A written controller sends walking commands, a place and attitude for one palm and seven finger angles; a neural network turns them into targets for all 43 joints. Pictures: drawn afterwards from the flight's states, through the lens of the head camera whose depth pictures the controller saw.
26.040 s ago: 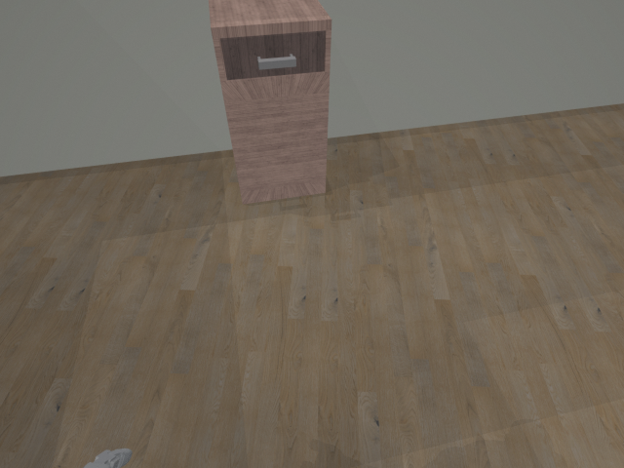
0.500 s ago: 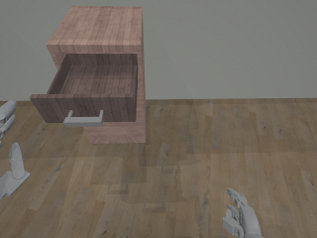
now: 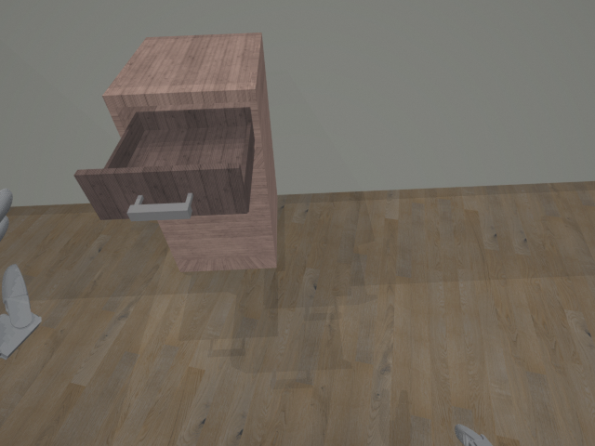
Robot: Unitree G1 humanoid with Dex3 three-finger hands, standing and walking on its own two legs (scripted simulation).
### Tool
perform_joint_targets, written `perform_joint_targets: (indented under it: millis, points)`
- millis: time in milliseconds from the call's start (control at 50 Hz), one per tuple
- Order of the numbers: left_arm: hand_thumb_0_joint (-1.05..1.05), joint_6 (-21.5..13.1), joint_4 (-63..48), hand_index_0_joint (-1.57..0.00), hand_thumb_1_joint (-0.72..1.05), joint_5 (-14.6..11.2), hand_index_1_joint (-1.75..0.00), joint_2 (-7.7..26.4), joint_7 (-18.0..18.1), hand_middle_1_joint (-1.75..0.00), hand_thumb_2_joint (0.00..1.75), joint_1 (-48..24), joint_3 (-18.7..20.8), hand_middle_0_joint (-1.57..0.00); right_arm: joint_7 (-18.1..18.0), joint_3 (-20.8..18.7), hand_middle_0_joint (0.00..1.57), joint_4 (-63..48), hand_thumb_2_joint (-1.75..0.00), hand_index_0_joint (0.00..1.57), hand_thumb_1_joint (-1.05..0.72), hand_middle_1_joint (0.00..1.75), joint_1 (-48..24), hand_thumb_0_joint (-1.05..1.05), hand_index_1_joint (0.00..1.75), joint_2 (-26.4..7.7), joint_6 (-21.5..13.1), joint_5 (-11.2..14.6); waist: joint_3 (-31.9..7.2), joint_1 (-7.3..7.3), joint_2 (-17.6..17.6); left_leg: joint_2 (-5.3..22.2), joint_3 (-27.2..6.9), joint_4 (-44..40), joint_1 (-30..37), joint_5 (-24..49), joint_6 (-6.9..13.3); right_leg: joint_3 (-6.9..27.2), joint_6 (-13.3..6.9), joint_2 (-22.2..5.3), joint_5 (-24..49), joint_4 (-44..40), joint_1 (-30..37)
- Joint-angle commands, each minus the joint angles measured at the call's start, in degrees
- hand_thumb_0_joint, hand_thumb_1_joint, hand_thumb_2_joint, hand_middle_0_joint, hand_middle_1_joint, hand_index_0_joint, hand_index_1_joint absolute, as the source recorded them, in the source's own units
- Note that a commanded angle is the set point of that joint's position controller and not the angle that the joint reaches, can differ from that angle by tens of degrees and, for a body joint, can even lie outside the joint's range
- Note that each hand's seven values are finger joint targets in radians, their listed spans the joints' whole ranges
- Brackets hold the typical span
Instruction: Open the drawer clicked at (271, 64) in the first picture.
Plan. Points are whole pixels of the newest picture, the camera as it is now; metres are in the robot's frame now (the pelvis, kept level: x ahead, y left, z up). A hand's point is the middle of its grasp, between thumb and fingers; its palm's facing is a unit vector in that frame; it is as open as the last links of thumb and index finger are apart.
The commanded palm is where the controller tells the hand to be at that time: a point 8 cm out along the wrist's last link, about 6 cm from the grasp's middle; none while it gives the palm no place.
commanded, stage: stop stepping back and stand still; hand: left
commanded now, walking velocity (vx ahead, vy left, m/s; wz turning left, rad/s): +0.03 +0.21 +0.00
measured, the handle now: (162, 205) +0.62 +0.34 -0.07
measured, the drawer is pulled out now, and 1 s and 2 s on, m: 0.30 0.30 0.30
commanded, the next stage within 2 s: let the arm hang, fingers relaxed in 1.20 s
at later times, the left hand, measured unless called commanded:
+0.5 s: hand (44, 306) +0.21 +0.25 +0.18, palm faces +0.37 -0.80 -0.47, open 7.4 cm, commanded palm +0.15 +0.29 +0.20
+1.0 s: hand (22, 325) +0.19 +0.27 +0.17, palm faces +0.33 -0.83 -0.45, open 7.4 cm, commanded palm +0.13 +0.32 +0.20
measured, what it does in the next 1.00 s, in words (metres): steps on the spot: left foot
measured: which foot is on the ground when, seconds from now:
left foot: up 0.00-0.32, down 0.34-1.00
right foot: down 0.00-1.00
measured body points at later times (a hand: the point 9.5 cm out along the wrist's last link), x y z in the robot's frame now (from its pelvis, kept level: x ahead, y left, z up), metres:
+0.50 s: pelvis +0.02 +0.01 +0.02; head +0.04 +0.01 +0.47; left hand +0.18 +0.29 +0.21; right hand +0.21 -0.23 -0.05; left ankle +0.01 +0.12 -0.72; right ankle +0.01 -0.08 -0.72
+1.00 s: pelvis +0.00 +0.04 +0.02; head +0.03 +0.05 +0.47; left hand +0.17 +0.32 +0.20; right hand +0.17 -0.19 -0.06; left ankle +0.01 +0.12 -0.72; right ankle +0.01 -0.08 -0.72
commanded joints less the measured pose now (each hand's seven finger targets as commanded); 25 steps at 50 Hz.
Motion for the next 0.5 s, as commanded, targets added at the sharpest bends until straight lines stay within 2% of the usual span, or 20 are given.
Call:
perform_joint_targets:
  millis: [0,20,40,60,80,100,140,160,220,260,280,300,320,340,360,380,420,440,460,480]
  points:
    - [0.00,-3.6,-3.0,-0.20,0.90,-0.5,-0.30,4.1,-1.1,-0.30,0.90,-5.4,1.9,-0.20,0.4,-4.6,0.20,-8.4,-0.90,0.20,-0.90,0.30,-7.6,0.00,0.30,-7.5,-2.3,0.1,-0.8,-1.87,-12.5,-2.1,-3.5,26.5,-16.1,3.2,-0.4,31.1,-2.7,-20.0,-11.3,-28.6,5.0]
    - [0.00,-3.5,-3.3,-0.20,0.90,-0.9,-0.30,3.9,-1.3,-0.30,0.90,-2.5,1.3,-0.20,0.8,-4.4,0.20,-8.9,-0.90,0.20,-0.90,0.30,-8.5,0.00,0.30,-7.4,-1.7,0.0,1.1,-1.68,-11.2,-1.6,-2.9,26.1,-14.8,7.9,-0.8,27.6,-1.0,-17.8,-10.4,-28.2,1.1]
    - [0.00,-4.0,-7.3,-0.20,0.90,-1.3,-0.30,5.1,-1.5,-0.30,0.90,-3.2,1.8,-0.20,1.0,-4.3,0.20,-9.7,-0.90,0.20,-0.90,0.30,-10.1,0.00,0.30,-7.1,-0.9,0.3,0.9,-1.61,-10.6,-0.7,-1.9,24.6,-14.2,10.0,-1.1,22.4,-0.9,-17.1,-8.9,-27.9,0.0]
    - [0.00,-4.6,-8.3,-0.20,0.90,-1.5,-0.30,5.3,-1.4,-0.30,0.90,-2.4,1.9,-0.20,0.8,-3.9,0.20,-10.2,-0.90,0.20,-0.90,0.30,-11.8,0.00,0.30,-6.7,-0.9,0.0,0.7,-1.45,-11.2,-0.4,-0.8,21.4,-14.0,11.6,-1.1,18.9,-1.7,-16.6,-5.3,-28.0,0.7]
    - [0.00,-5.1,-8.2,-0.20,0.90,-1.3,-0.30,6.0,-1.1,-0.30,0.90,-0.5,2.8,-0.20,0.7,-3.6,0.20,-9.9,-0.90,0.20,-0.90,0.30,-11.3,0.00,0.30,-6.5,-1.0,-0.2,-0.1,-1.42,-10.9,-0.3,0.2,17.7,-12.7,11.7,-1.0,16.1,-2.0,-16.1,-3.4,-28.2,1.9]
    - [0.00,-5.4,-9.8,-0.20,0.90,-1.1,-0.30,6.5,-0.7,-0.30,0.90,-0.4,2.8,-0.20,0.6,-3.5,0.20,-10.3,-0.90,0.20,-0.90,0.30,-11.5,0.00,0.30,-6.3,-1.1,-0.2,-0.3,-1.24,-9.9,-0.5,1.2,12.9,-11.2,10.9,-0.7,14.9,-2.1,-15.8,-2.3,-28.3,2.9]
    - [0.00,-5.5,-14.6,-0.20,0.90,-0.8,-0.30,7.9,0.3,-0.30,0.90,-0.5,2.8,-0.20,-0.1,-3.2,0.20,-11.2,-0.90,0.20,-0.90,0.30,-12.1,0.00,0.30,-5.5,-1.5,-0.3,-0.6,-0.80,-7.0,-0.8,3.1,2.9,-6.6,8.2,-0.2,14.3,-2.4,-16.2,-4.7,-29.1,3.3]
    - [0.00,-5.2,-15.3,-0.20,0.90,-0.5,-0.30,8.1,0.7,-0.30,0.90,0.6,3.0,-0.20,-0.3,-2.9,0.20,-11.8,-0.90,0.20,-0.90,0.30,-12.0,0.00,0.30,-5.1,-1.8,-0.5,-0.3,-0.06,-7.1,-1.4,4.4,-1.8,-4.2,7.1,0.2,14.9,-2.7,-16.1,-6.4,-29.5,2.7]
    - [0.00,-3.9,-15.6,-0.20,0.90,-0.6,-0.30,7.4,2.1,-0.30,0.90,3.5,3.0,-0.20,-0.8,-2.5,0.20,-12.7,-0.90,0.20,-0.90,0.30,-11.2,0.00,0.30,-4.6,-2.3,-0.8,-1.5,0.64,-7.3,-2.5,6.3,-14.0,2.1,6.9,1.0,15.5,-3.6,-16.0,-7.5,-27.4,4.2]
    - [0.00,-3.5,-15.7,-0.20,0.90,-0.8,-0.30,6.9,2.4,-0.30,0.90,3.3,2.6,-0.20,-1.0,-2.4,0.20,-13.1,-0.90,0.20,-0.90,0.30,-10.4,0.00,0.30,-5.3,-2.5,-0.6,-1.7,0.31,-3.9,-2.6,5.2,-20.6,6.3,7.4,1.4,13.9,-2.1,-13.8,-4.4,-23.7,4.8]
    - [0.00,-3.4,-15.2,-0.20,0.90,-0.9,-0.30,6.7,2.5,-0.30,0.90,2.9,2.5,-0.20,-1.1,-2.6,0.20,-13.3,-0.90,0.20,-0.90,0.30,-9.9,0.00,0.30,-5.7,-2.5,-0.5,-1.9,0.11,-1.9,-1.0,3.3,-23.3,8.3,7.9,1.9,13.0,-1.0,-12.0,-1.8,-20.2,4.6]
    - [0.00,-3.5,-15.0,-0.20,0.90,-1.0,-0.30,6.1,2.5,-0.30,0.90,2.2,2.1,-0.20,-1.1,-2.8,0.20,-13.7,-0.90,0.20,-0.90,0.30,-9.9,0.00,0.30,-6.4,-2.5,-0.5,-1.9,0.20,0.8,1.8,-0.4,-25.3,8.5,9.3,2.9,11.0,0.5,-8.8,1.7,-16.2,5.4]
    - [0.00,-3.5,-14.5,-0.20,0.90,-1.1,-0.30,6.0,2.5,-0.30,0.90,1.5,2.4,-0.20,-1.0,-3.0,0.20,-13.9,-0.90,0.20,-0.90,0.30,-10.2,0.00,0.30,-7.3,-2.3,-0.4,-2.4,0.40,3.0,5.1,-5.0,-25.1,8.4,15.0,3.9,8.5,1.9,-5.8,6.7,-12.4,5.9]
    - [0.00,-3.1,-12.9,-0.20,0.90,-1.4,-0.30,5.0,2.3,-0.30,0.90,2.5,1.6,-0.20,-0.8,-3.3,0.20,-14.1,-0.90,0.20,-0.90,0.30,-10.2,0.00,0.30,-7.3,-2.0,0.3,-3.7,0.35,3.0,7.3,-6.6,-22.7,10.0,23.6,4.2,6.8,2.8,-4.4,12.1,-9.4,6.0]
    - [0.00,-2.8,-13.1,-0.20,0.90,-1.6,-0.30,6.1,2.1,-0.30,0.90,2.0,2.5,-0.20,-0.5,-3.3,0.20,-14.3,-0.90,0.20,-0.90,0.30,-10.7,0.00,0.30,-7.8,-1.8,0.8,-4.7,0.73,0.9,7.0,-4.4,-20.8,8.9,25.6,3.6,7.1,3.7,-4.2,13.5,-10.2,7.5]
    - [0.00,-2.4,-11.7,-0.20,0.90,-1.5,-0.30,6.9,2.0,-0.30,0.90,3.5,3.7,-0.20,-0.5,-2.8,0.20,-13.7,-0.90,0.20,-0.90,0.30,-10.5,0.00,0.30,-6.6,-1.7,0.8,-5.3,-0.07,1.5,5.1,-2.3,-20.7,7.7,24.2,2.6,7.1,2.8,-4.7,14.7,-11.2,9.1]
    - [0.00,-2.0,-12.4,-0.20,0.90,-1.6,-0.30,5.9,1.7,-0.30,0.90,3.2,3.0,-0.20,-0.2,-2.5,0.20,-14.0,-0.90,0.20,-0.90,0.30,-10.7,0.00,0.30,-6.5,-1.4,0.7,-4.4,-0.40,-2.2,3.0,-0.4,-18.9,5.8,25.6,1.2,8.1,2.0,-5.3,22.0,-12.3,11.8]
    - [0.00,-1.9,-13.8,-0.20,0.90,-1.6,-0.30,5.5,1.5,-0.30,0.90,2.4,2.0,-0.20,-0.1,-2.5,0.20,-14.1,-0.90,0.20,-0.90,0.30,-11.3,0.00,0.30,-6.7,-1.4,0.7,-4.1,-0.57,-2.2,2.4,0.3,-18.3,6.0,26.5,0.6,8.8,1.8,-5.8,25.1,-12.5,11.9]
    - [0.00,-1.8,-14.0,-0.20,0.90,-1.5,-0.30,5.7,1.5,-0.30,0.90,2.0,1.9,-0.20,0.0,-2.2,0.20,-14.1,-0.90,0.20,-0.90,0.30,-11.5,0.00,0.30,-6.5,-1.3,0.6,-3.9,-0.44,-3.9,2.2,0.2,-18.3,6.1,28.1,0.4,8.5,1.8,-5.9,27.8,-12.5,12.3]
    - [0.00,-1.6,-13.3,-0.20,0.90,-1.5,-0.30,5.2,1.5,-0.30,0.90,3.6,1.8,-0.20,0.2,-2.2,0.20,-14.0,-0.90,0.20,-0.90,0.30,-11.0,0.00,0.30,-6.5,-1.2,0.4,-5.3,-0.31,-4.2,2.2,0.5,-18.2,6.8,29.8,0.2,8.0,1.7,-5.8,29.8,-12.0,13.6]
